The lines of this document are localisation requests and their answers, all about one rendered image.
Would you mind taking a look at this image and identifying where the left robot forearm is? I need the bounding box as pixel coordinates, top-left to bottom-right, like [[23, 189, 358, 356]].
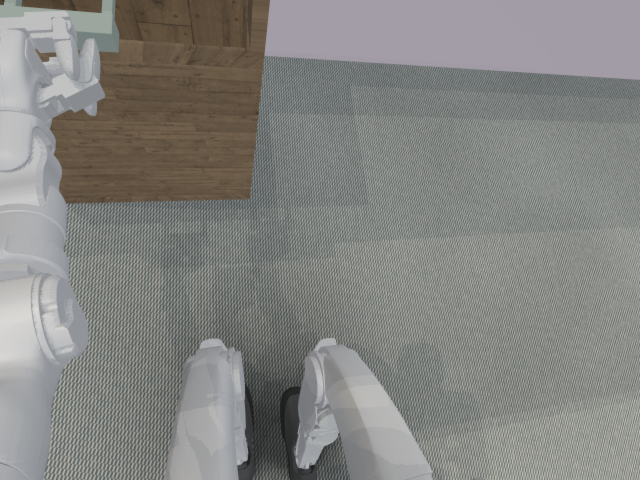
[[0, 111, 69, 282]]

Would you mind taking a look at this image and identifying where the drawer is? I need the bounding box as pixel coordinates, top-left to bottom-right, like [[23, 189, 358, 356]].
[[0, 0, 248, 48]]

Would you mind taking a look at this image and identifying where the robot left hand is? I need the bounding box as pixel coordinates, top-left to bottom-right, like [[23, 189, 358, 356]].
[[0, 11, 105, 129]]

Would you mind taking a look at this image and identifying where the right robot foot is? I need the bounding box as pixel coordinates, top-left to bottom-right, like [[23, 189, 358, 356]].
[[280, 387, 317, 480]]

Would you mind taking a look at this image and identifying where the robot right thigh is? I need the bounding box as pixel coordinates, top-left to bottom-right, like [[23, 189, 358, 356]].
[[304, 344, 433, 480]]

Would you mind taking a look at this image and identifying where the handle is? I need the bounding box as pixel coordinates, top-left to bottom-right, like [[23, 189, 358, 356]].
[[0, 0, 119, 53]]

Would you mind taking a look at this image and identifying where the cabinet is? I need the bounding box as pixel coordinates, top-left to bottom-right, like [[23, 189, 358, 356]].
[[35, 0, 270, 204]]

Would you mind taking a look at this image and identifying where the robot left upper arm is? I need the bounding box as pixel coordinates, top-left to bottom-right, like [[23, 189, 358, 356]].
[[0, 273, 88, 480]]

